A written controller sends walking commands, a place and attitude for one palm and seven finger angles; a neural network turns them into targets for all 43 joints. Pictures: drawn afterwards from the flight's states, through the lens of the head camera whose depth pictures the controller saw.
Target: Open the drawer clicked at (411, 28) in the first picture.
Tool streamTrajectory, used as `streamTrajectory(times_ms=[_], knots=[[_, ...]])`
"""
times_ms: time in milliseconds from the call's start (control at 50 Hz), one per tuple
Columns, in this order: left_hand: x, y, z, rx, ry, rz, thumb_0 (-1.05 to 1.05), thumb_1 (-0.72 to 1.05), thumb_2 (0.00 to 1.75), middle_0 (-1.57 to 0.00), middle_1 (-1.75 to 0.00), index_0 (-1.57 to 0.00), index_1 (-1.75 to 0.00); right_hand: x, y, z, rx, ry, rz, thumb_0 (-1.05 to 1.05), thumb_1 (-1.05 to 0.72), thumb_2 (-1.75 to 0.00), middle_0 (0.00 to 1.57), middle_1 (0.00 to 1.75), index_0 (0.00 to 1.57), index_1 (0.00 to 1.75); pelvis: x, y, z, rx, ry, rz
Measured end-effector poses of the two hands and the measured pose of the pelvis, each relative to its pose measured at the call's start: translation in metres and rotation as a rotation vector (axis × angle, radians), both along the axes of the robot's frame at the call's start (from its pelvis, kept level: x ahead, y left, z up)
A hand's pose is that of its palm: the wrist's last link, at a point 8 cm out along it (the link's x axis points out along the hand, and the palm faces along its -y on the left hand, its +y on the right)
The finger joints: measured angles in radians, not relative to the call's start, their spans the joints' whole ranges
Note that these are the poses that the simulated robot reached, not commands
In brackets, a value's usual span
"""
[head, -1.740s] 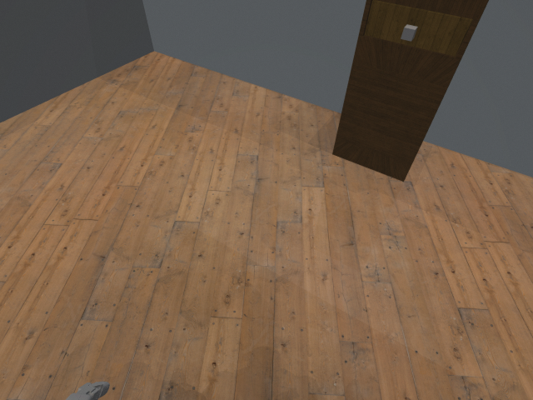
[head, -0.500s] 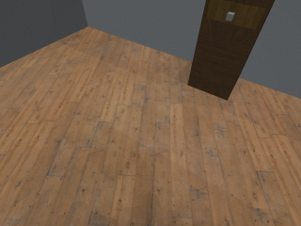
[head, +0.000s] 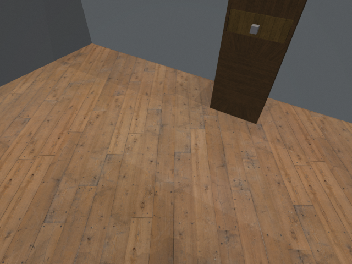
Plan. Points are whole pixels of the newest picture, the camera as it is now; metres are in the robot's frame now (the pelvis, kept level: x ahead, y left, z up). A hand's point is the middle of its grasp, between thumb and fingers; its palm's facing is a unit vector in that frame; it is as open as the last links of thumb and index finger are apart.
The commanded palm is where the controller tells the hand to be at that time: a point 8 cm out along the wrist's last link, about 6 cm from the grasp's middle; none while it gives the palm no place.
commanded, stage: walk to a spot facing it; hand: left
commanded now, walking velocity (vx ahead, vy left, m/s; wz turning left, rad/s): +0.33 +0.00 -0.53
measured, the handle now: (255, 28) +1.48 -0.40 -0.01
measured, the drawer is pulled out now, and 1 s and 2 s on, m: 0.00 0.00 0.00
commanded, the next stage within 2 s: turn to face it in 1.52 s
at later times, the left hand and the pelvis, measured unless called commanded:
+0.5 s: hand out of the picture +0.13 +0.14 -0.17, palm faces -0.14 -0.98 -0.16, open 7.3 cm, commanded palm none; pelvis +0.14 -0.03 +0.00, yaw -12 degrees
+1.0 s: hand (141, 164) +0.49 +0.16 -0.17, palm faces -0.31 -0.93 -0.17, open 7.3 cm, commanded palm none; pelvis +0.37 +0.00 +0.00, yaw -23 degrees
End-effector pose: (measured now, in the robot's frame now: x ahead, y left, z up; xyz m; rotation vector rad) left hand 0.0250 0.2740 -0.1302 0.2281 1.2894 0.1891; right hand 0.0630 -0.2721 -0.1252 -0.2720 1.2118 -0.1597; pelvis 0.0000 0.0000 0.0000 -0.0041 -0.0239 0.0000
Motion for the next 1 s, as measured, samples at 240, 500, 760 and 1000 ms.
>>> streamTrajectory(times_ms=[240,500,760,1000], knots=[[0.062,-0.063,-0.018,-0.053,0.016,-0.086,0.00,0.91,0.90,-0.20,-0.30,-0.21,-0.30,-0.064,-0.010,-0.038,0.081,0.219,-0.206,0.01,-0.91,-0.90,0.20,0.30,0.20,0.30,0.054,-0.034,-0.020,0.006,-0.001,-0.112],[0.109,-0.089,-0.006,-0.108,0.147,-0.120,0.00,0.91,0.90,-0.20,-0.30,-0.21,-0.30,0.100,-0.012,-0.002,0.097,-0.054,-0.242,0.01,-0.91,-0.90,0.19,0.30,0.20,0.30,0.142,-0.034,0.005,-0.008,0.025,-0.204],[0.258,-0.036,-0.038,-0.114,0.187,-0.176,0.00,0.91,0.90,-0.20,-0.30,-0.20,-0.30,0.234,0.040,-0.002,0.056,-0.147,-0.280,0.01,-0.91,-0.90,0.20,0.30,0.20,0.30,0.270,0.007,-0.013,-0.022,0.004,-0.296],[0.474,-0.061,-0.011,-0.110,-0.028,-0.344,0.00,0.91,0.90,-0.19,-0.30,-0.20,-0.30,0.181,0.074,0.001,0.069,0.134,-0.547,0.00,-0.93,-0.90,0.20,0.30,0.20,0.30,0.367,0.003,0.005,-0.001,0.010,-0.398]])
